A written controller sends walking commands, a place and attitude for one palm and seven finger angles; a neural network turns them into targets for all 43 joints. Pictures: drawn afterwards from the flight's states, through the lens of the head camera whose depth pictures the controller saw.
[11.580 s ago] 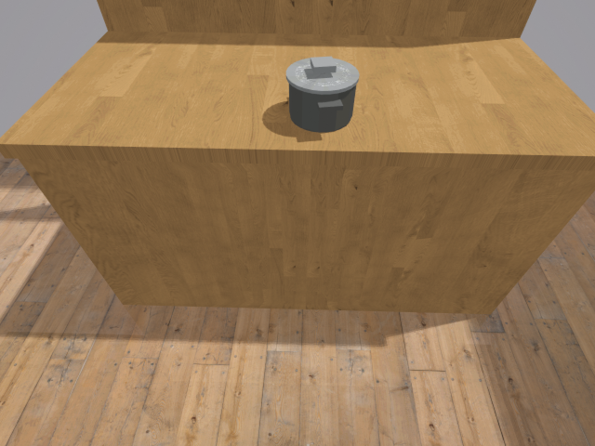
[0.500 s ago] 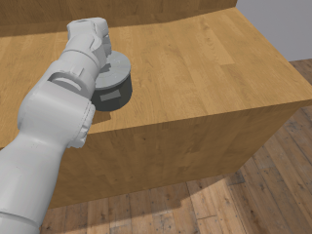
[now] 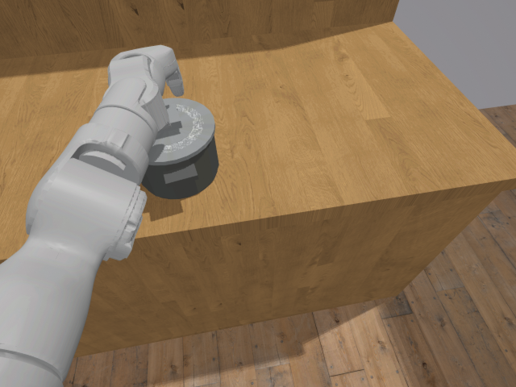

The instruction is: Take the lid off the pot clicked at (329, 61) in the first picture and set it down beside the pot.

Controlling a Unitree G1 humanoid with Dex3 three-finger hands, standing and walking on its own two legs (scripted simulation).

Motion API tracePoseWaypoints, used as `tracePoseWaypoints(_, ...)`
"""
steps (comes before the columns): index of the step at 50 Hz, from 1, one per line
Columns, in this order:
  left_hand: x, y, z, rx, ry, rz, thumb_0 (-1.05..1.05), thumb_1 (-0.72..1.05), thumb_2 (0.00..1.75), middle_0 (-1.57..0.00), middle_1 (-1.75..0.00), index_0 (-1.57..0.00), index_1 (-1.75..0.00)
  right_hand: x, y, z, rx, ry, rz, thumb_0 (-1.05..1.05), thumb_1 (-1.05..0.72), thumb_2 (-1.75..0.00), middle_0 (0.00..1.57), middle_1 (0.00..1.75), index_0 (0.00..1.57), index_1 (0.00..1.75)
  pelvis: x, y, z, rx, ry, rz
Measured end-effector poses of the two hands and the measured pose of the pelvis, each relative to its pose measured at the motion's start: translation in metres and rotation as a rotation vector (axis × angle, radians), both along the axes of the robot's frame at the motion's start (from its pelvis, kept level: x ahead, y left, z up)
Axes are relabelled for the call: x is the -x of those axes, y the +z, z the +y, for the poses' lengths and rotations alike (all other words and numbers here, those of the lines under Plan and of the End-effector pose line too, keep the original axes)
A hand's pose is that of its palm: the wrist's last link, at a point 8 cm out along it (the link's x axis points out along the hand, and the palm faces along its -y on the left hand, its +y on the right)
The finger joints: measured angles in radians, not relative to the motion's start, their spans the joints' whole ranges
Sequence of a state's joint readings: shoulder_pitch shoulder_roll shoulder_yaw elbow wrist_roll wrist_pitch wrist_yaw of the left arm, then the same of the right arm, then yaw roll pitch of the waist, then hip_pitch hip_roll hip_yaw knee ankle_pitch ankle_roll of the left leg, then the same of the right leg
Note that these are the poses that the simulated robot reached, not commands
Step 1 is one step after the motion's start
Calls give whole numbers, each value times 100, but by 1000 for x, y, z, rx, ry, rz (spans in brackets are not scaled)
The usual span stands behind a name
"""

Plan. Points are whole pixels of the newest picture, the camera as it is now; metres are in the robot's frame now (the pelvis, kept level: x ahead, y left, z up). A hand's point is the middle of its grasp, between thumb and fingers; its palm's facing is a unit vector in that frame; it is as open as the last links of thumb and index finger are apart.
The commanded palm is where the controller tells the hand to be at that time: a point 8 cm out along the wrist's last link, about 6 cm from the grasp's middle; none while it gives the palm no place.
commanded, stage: raise the hand to come down again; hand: left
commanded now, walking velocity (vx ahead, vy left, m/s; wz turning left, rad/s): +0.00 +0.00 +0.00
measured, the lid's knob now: (164, 118) +0.53 +0.09 +0.13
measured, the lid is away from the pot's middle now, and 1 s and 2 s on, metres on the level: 0.00 0.00 0.00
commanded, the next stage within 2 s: move the open hand above the knob in 0.80 s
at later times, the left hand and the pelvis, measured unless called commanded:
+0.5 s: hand (144, 96) +0.50 +0.10 +0.20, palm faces -0.30 -0.09 -0.95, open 10.4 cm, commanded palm +0.51 +0.10 +0.26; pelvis +0.00 +0.00 +0.00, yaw +1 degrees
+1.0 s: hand (152, 88) +0.51 +0.09 +0.21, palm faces -0.29 -0.09 -0.95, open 10.4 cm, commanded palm +0.51 +0.10 +0.26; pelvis -0.01 +0.01 +0.00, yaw +0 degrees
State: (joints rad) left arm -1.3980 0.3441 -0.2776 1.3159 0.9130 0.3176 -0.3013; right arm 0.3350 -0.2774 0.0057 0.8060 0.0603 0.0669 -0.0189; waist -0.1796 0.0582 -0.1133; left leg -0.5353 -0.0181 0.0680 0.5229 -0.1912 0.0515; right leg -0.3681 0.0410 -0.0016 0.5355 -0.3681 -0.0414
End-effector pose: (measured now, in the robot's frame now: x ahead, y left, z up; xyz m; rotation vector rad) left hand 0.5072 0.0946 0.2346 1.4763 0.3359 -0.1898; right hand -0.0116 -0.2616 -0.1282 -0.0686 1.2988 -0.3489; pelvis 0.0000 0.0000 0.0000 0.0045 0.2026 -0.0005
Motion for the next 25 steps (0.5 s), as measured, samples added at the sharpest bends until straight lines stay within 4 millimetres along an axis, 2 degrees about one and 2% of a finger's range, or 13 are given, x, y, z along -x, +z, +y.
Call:
tracePoseWaypoints(5,3,4,-1,-10,-23,-21,0,-17,112,-62,-48,-62,-48,-20,1,-6,2,26,-28,0,-91,-89,20,30,20,30,-3,1,-2,-3,2,-13)
tracePoseWaypoints(15,9,14,9,-18,23,-26,0,-16,109,-61,-49,-61,-49,-58,4,-9,-1,68,-103,0,-91,-89,20,30,20,30,-2,2,-4,-6,8,-30)
tracePoseWaypoints(20,13,18,11,-7,21,-8,0,-16,110,-62,-48,-62,-48,-64,5,-7,-1,82,-116,0,-91,-89,20,30,20,30,0,2,-4,-5,16,-36)
tracePoseWaypoints(25,15,25,12,-6,4,-25,0,-16,110,-63,-47,-63,-47,-59,5,-5,3,77,-117,0,-91,-89,20,30,20,30,2,2,-2,-4,15,-36)
